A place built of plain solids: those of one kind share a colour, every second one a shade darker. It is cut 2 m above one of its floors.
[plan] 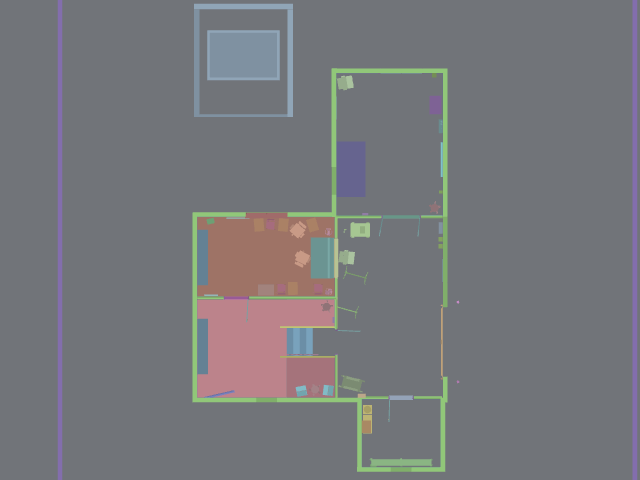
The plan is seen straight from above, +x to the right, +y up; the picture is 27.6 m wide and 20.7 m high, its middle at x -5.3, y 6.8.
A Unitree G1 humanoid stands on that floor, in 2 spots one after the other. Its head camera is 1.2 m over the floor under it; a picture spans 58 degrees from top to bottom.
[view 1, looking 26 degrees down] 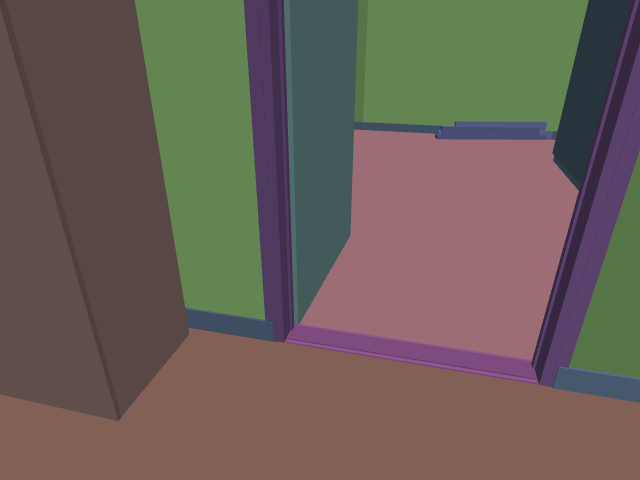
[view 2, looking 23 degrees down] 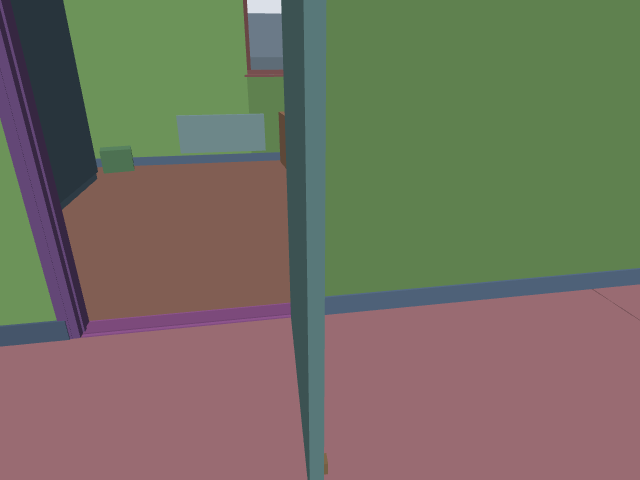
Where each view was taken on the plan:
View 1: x -8.90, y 5.75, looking -76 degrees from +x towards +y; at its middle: door_leaf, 2.11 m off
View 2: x -8.60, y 2.40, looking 80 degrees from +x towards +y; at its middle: door_leaf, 0.94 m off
